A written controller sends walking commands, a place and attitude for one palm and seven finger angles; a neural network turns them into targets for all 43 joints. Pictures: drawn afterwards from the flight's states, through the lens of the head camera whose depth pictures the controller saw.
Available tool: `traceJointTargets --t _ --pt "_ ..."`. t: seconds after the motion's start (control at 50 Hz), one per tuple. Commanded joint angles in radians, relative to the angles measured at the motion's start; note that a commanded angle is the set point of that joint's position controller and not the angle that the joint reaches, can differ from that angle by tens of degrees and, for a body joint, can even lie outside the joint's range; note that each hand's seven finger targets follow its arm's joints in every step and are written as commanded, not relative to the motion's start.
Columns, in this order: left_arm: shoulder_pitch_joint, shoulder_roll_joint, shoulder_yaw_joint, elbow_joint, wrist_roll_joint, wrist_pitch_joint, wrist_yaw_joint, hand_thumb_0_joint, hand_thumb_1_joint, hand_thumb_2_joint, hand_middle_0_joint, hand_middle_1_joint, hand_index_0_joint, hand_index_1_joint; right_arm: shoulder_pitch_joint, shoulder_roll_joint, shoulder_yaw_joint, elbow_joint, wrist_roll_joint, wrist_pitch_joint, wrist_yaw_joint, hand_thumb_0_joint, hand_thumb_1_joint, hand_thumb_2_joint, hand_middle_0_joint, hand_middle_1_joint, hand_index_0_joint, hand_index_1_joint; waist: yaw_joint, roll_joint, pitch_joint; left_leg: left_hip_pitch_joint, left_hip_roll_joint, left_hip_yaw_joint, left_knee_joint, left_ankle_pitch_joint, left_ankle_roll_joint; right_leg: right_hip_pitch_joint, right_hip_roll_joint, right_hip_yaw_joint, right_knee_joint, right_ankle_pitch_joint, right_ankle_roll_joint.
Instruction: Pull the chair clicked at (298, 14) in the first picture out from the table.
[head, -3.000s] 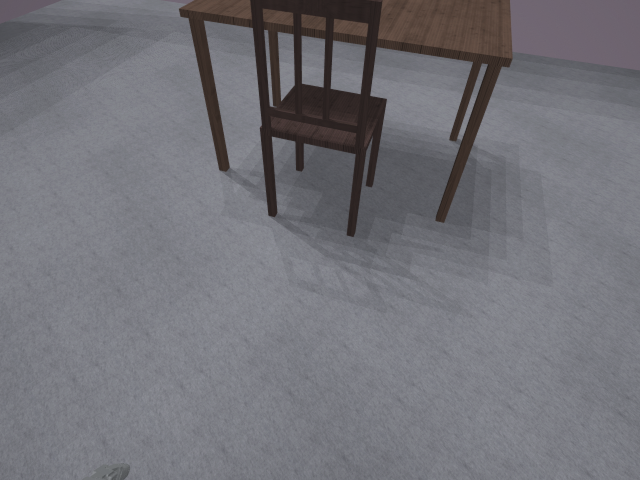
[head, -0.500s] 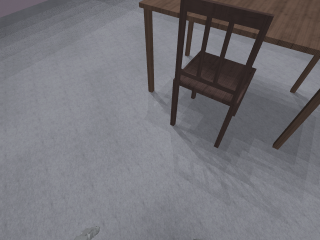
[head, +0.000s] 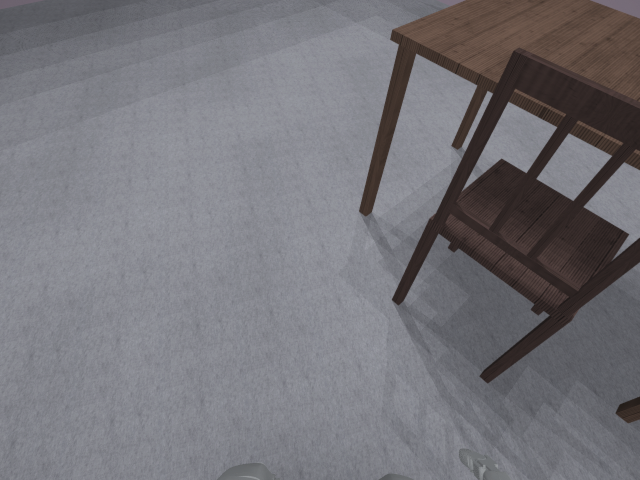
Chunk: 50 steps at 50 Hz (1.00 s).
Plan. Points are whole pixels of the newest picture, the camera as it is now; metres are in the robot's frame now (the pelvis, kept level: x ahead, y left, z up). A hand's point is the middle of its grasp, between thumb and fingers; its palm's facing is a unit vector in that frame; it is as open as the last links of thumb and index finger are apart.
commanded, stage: turn to face it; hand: left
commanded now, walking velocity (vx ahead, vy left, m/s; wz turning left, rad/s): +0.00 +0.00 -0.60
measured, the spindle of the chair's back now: (527, 181) +0.71 -0.36 -0.06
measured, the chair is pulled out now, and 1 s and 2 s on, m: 0.00 0.00 0.00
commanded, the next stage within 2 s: take the last steps up to it in 1.06 s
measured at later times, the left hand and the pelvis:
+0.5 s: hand (245, 442) +0.18 +0.12 -0.15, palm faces -0.23 -0.93 -0.28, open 7.4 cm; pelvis +0.05 -0.06 +0.00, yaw -17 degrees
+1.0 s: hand (252, 393) +0.25 +0.12 -0.16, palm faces -0.46 -0.87 -0.19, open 7.4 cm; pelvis +0.08 -0.02 +0.01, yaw -32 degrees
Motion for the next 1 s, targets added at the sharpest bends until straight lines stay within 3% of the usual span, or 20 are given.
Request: traceJointTargets --t 0.0,0.06,0.12,0.28,0.32,0.34,0.36,0.38,0.4,0.44,0.5,0.7,0.76,0.8,0.82,0.84,0.86,0.88,0.92,0.98 --pt "0.107 0.021 0.01 -0.025 0.001 0.02 0.003 0.0 0.9 0.9 -0.2 -0.3 -0.2 -0.3 0.12 -0.132 -0.02 0.007 0.002 -0.012 -0.022 0.0 -0.9 -0.9 0.2 0.3 0.2 0.3 -0.024 0.156 -0.124 0.118 0.287 -0.125 -0.31 0.599 0.034 -0.013 -0.025 0.072 -0.047 0.094 0.013" --pt "0.087 0.021 0.027 -0.049 0.005 0.053 -0.003 0.0 0.9 0.9 -0.2 -0.3 -0.2 -0.3 0.094 -0.138 -0.03 0.0 0.002 0.008 -0.024 0.0 -0.9 -0.9 0.2 0.3 0.2 0.3 -0.016 0.131 -0.092 0.096 0.31 -0.099 -0.346 0.386 0.067 -0.056 -0.014 0.053 -0.071 0.117 0.024" --pt "0.011 0.021 0.044 -0.104 0.011 0.066 -0.013 0.0 0.9 0.9 -0.2 -0.3 -0.2 -0.3 0.094 -0.141 -0.048 -0.018 -0.005 0.02 -0.024 0.0 -0.9 -0.9 0.2 0.3 0.2 0.3 -0.033 0.127 -0.046 0.085 0.326 -0.087 -0.375 0.215 0.077 -0.092 -0.026 0.039 -0.165 0.135 0.032" --pt "-0.108 0.028 0.046 -0.194 0.013 0.049 -0.026 0.0 0.9 0.9 -0.2 -0.3 -0.2 -0.3 0.143 -0.191 -0.083 -0.008 -0.011 0.044 -0.016 0.0 -0.9 -0.9 0.2 0.3 0.2 0.3 -0.083 0.211 -0.094 0.249 0.364 -0.031 -0.23 0.311 0.052 -0.023 0.02 -0.041 -0.493 0.066 0.016" --pt "-0.057 0.043 0.05 -0.19 0.013 0.039 -0.027 0.0 0.9 0.9 -0.2 -0.3 -0.2 -0.3 0.121 -0.203 -0.089 -0.015 -0.009 0.051 -0.012 0.0 -0.9 -0.9 0.2 0.3 0.2 0.3 -0.048 0.181 -0.119 0.232 0.351 0.024 -0.121 0.28 0.0 0.078 0.038 -0.054 -0.631 0.169 0.002" --pt "-0.005 0.074 0.056 -0.178 0.015 0.027 -0.025 0.0 0.9 0.9 -0.2 -0.3 -0.2 -0.3 0.118 -0.197 -0.089 -0.022 -0.004 0.053 -0.008 0.0 -0.9 -0.9 0.2 0.3 0.2 0.3 -0.018 0.109 -0.155 0.188 0.309 0.068 0.015 0.239 -0.048 0.185 0.031 -0.032 -0.763 0.309 -0.013" --pt "0.031 0.184 0.073 -0.175 0.026 0.01 -0.015 0.0 0.9 0.9 -0.2 -0.3 -0.2 -0.3 0.136 -0.139 -0.079 -0.05 0.003 0.058 -0.001 0.0 -0.9 -0.9 0.2 0.3 0.2 0.3 0.0 -0.184 -0.171 -0.049 0.2 0.11 0.25 -0.054 -0.12 0.342 -0.164 0.273 -0.883 0.556 -0.093" --pt "0.07 0.263 0.086 -0.166 0.014 0.006 -0.003 0.0 0.9 0.9 -0.2 -0.3 -0.2 -0.3 0.086 -0.095 -0.06 -0.096 0.002 0.063 0.0 0.0 -0.9 -0.9 0.2 0.3 0.2 0.3 0.021 -0.289 -0.17 -0.219 0.086 0.013 0.449 -0.406 -0.161 0.353 -0.331 0.48 -0.901 0.888 -0.212" --pt "0.078 0.253 0.085 -0.167 0.006 0.013 0.006 0.0 0.9 0.9 -0.2 -0.3 -0.2 -0.3 0.071 -0.114 -0.06 -0.096 0.007 0.074 -0.012 0.0 -0.9 -0.9 0.2 0.3 0.2 0.3 0.026 -0.182 -0.184 -0.222 0.098 -0.105 0.533 -0.387 -0.148 0.346 -0.323 0.404 -0.887 0.842 -0.262" --pt "-0.032 0.206 0.08 -0.191 0.004 0.018 0.01 0.0 0.9 0.9 -0.2 -0.3 -0.2 -0.3 0.045 -0.12 -0.063 -0.088 0.004 0.081 -0.011 0.0 -0.9 -0.9 0.2 0.3 0.2 0.3 -0.01 -0.148 -0.14 -0.275 0.106 -0.159 0.586 -0.27 -0.154 0.301 -0.227 0.37 -0.912 0.66 -0.224" --pt "-0.109 0.168 0.064 -0.216 0.0 0.012 0.001 0.0 0.9 0.9 -0.2 -0.3 -0.2 -0.3 0.1 -0.128 -0.066 -0.053 -0.002 0.084 -0.007 0.0 -0.9 -0.9 0.2 0.3 0.2 0.3 -0.051 -0.041 -0.154 -0.21 0.098 -0.166 0.54 -0.132 -0.17 0.255 -0.136 0.255 -0.899 0.654 -0.181" --pt "-0.095 0.206 0.078 -0.209 0.009 0.026 -0.009 0.0 0.9 0.9 -0.2 -0.3 -0.2 -0.3 0.049 -0.145 -0.056 -0.093 0.005 0.079 -0.021 0.0 -0.9 -0.9 0.2 0.3 0.2 0.3 -0.02 -0.092 -0.166 -0.137 0.037 -0.172 0.26 -0.195 -0.166 0.29 -0.118 0.384 -0.89 0.604 -0.235" --pt "-0.134 0.216 0.081 -0.219 0.01 0.033 -0.009 0.0 0.9 0.9 -0.2 -0.3 -0.2 -0.3 0.081 -0.145 -0.053 -0.093 0.012 0.07 -0.026 0.0 -0.9 -0.9 0.2 0.3 0.2 0.3 -0.037 -0.101 -0.176 -0.033 0.009 -0.169 0.101 -0.198 -0.148 0.258 -0.108 0.421 -0.854 0.667 -0.228" --pt "-0.175 0.209 0.079 -0.225 0.003 0.04 -0.009 0.0 0.9 0.9 -0.2 -0.3 -0.2 -0.3 0.165 -0.146 -0.051 -0.068 0.014 0.063 -0.032 0.0 -0.9 -0.9 0.2 0.3 0.2 0.3 -0.078 -0.089 -0.193 0.115 0.001 -0.152 -0.09 -0.065 -0.138 0.19 -0.071 0.408 -0.801 0.624 -0.178" --pt "-0.193 0.19 0.073 -0.233 -0.004 0.043 -0.011 0.0 0.9 0.9 -0.2 -0.3 -0.2 -0.3 0.21 -0.164 -0.053 -0.056 0.014 0.055 -0.035 0.0 -0.9 -0.9 0.2 0.3 0.2 0.3 -0.102 -0.043 -0.195 0.233 0.027 -0.162 -0.21 0.02 -0.126 0.113 -0.019 0.367 -0.748 0.543 -0.132" --pt "-0.17 0.133 0.063 -0.248 -0.014 0.048 -0.017 0.0 0.9 0.9 -0.2 -0.3 -0.2 -0.3 0.216 -0.24 -0.062 -0.06 0.003 0.046 -0.037 0.0 -0.9 -0.9 0.2 0.3 0.2 0.3 -0.099 0.183 -0.193 0.329 0.215 -0.369 -0.331 0.045 -0.066 -0.048 0.103 0.269 -0.605 0.28 -0.07" --pt "-0.158 0.105 0.056 -0.261 -0.009 0.048 -0.024 0.0 0.9 0.9 -0.2 -0.3 -0.2 -0.3 0.187 -0.306 -0.071 -0.087 -0.003 0.054 -0.033 0.0 -0.9 -0.9 0.2 0.3 0.2 0.3 -0.081 0.375 -0.138 0.298 0.417 -0.542 -0.382 0.158 0.026 -0.179 0.172 0.118 -0.385 -0.105 -0.014" --pt "-0.164 0.139 0.058 -0.255 0.002 0.052 -0.023 0.0 0.9 0.9 -0.2 -0.3 -0.2 -0.3 0.158 -0.297 -0.064 -0.112 -0.006 0.062 -0.028 0.0 -0.9 -0.9 0.2 0.3 0.2 0.3 -0.081 0.278 -0.106 0.176 0.447 -0.545 -0.369 0.126 0.086 -0.135 0.117 0.154 -0.241 -0.112 -0.011" --pt "-0.128 0.152 0.078 -0.212 0.014 0.064 -0.034 0.0 0.9 0.9 -0.2 -0.3 -0.2 -0.3 0.05 -0.211 -0.041 -0.12 -0.01 0.055 -0.038 0.0 -0.9 -0.9 0.2 0.3 0.2 0.3 -0.029 0.249 -0.048 0.091 0.316 -0.368 -0.389 0.092 0.049 -0.125 0.102 0.149 -0.1 0.008 0.007" --pt "-0.112 0.117 0.063 -0.193 0.01 0.061 -0.042 0.0 0.9 0.9 -0.2 -0.3 -0.2 -0.3 0.078 -0.185 -0.035 -0.114 -0.006 0.046 -0.04 0.0 -0.9 -0.9 0.2 0.3 0.2 0.3 -0.034 0.176 -0.077 0.19 0.239 -0.217 -0.322 0.323 0.04 -0.144 0.089 0.1 -0.078 0.077 0.025"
